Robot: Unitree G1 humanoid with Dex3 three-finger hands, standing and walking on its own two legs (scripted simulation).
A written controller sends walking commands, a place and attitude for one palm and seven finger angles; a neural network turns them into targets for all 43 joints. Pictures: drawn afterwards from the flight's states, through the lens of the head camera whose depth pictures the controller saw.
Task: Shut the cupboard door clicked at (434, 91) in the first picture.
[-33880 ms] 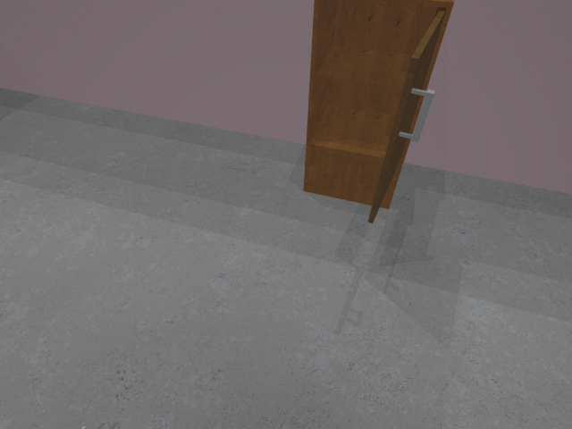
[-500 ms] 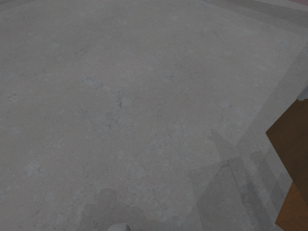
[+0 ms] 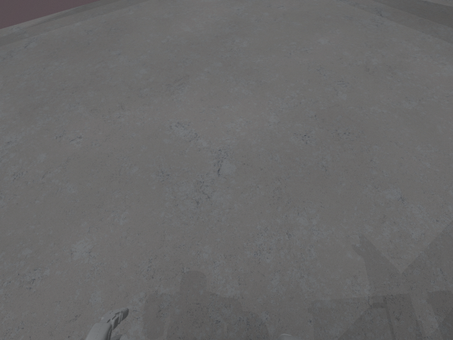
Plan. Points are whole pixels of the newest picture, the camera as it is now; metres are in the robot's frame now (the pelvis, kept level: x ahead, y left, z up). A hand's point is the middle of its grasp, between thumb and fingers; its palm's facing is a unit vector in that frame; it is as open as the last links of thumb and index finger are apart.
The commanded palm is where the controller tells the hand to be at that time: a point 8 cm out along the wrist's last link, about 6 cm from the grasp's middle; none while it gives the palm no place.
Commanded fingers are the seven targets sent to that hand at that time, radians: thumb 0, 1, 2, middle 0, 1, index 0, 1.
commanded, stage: walk to a spot facing it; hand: left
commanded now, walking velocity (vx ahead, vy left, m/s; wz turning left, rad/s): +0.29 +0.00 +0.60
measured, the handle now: out of the picture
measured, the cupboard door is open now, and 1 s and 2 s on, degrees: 49 49 49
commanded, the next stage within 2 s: turn to face it in 0.30 s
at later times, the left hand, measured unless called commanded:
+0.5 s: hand out of the picture +0.10 +0.25 -0.18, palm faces +0.33 -0.91 -0.24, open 7.4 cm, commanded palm none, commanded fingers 0.00 0.90 0.90 -0.20 -0.30 -0.20 -0.30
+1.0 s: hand (122, 276) +0.27 +0.26 -0.16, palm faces +0.10 -0.97 -0.21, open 7.3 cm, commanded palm none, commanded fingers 0.00 0.90 0.90 -0.20 -0.30 -0.20 -0.30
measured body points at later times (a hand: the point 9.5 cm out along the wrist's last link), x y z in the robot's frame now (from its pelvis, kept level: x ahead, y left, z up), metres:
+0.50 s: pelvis +0.15 +0.05 +0.00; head +0.20 +0.08 +0.44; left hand +0.08 +0.30 -0.16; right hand +0.38 -0.14 -0.12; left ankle +0.20 +0.14 -0.72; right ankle +0.13 -0.11 -0.65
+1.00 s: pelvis +0.23 +0.07 +0.01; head +0.28 +0.08 +0.46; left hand +0.26 +0.31 -0.14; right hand +0.32 -0.19 -0.13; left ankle +0.22 +0.18 -0.70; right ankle +0.24 -0.07 -0.72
